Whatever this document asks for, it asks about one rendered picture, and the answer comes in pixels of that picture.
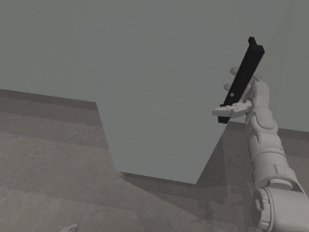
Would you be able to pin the robot right forearm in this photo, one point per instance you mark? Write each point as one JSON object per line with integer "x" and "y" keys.
{"x": 269, "y": 162}

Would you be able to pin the handle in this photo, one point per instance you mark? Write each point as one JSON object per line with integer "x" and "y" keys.
{"x": 247, "y": 67}

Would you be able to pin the fridge door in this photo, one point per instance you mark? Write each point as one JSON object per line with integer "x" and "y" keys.
{"x": 158, "y": 69}

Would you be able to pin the robot right upper arm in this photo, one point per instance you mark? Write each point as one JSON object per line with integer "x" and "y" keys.
{"x": 280, "y": 210}

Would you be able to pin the robot right hand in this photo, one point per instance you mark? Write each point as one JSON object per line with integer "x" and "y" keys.
{"x": 258, "y": 97}

